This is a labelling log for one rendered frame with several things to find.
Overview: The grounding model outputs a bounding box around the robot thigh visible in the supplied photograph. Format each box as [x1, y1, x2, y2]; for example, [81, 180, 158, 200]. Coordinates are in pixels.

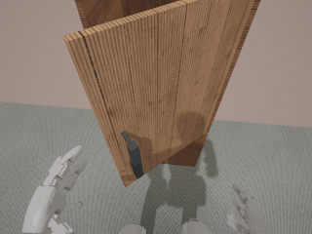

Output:
[118, 223, 146, 234]
[181, 221, 213, 234]

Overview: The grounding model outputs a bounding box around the robot right hand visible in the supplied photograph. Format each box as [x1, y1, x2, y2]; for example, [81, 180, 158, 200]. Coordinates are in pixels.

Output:
[227, 182, 268, 234]

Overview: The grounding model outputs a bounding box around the robot left thigh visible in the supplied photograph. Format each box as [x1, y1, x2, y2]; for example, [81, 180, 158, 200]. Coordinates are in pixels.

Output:
[118, 223, 146, 234]

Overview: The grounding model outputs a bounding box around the handle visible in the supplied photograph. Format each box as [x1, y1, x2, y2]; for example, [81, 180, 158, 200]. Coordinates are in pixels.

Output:
[121, 131, 143, 179]

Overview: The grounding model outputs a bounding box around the robot left hand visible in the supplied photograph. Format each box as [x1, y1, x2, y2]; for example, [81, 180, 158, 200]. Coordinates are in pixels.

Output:
[21, 145, 88, 234]

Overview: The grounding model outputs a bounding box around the robot right thigh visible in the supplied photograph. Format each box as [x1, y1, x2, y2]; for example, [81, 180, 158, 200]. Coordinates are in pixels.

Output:
[181, 221, 213, 234]

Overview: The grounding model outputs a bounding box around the cupboard door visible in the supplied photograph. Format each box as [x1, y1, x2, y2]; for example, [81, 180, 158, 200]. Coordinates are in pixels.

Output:
[62, 0, 254, 187]

